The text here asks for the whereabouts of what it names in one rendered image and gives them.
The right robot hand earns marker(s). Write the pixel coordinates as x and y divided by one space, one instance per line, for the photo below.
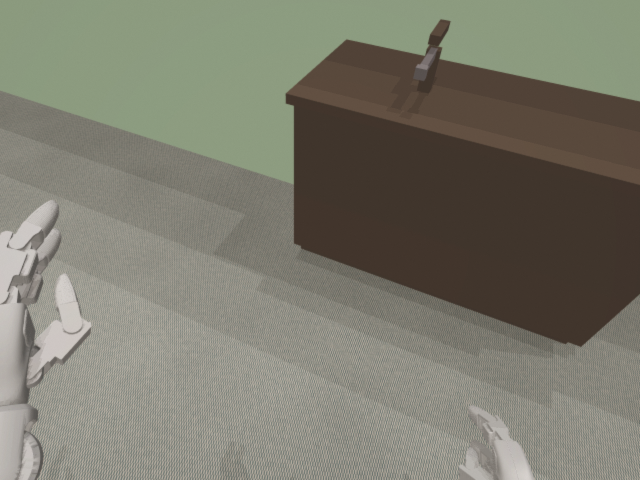
506 460

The robot left forearm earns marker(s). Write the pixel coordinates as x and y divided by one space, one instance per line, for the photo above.
21 454

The counter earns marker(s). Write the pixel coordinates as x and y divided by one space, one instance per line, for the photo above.
513 197

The tap lever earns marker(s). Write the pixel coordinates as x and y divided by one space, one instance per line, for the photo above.
422 69

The left robot hand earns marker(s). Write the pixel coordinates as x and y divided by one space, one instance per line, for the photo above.
23 257

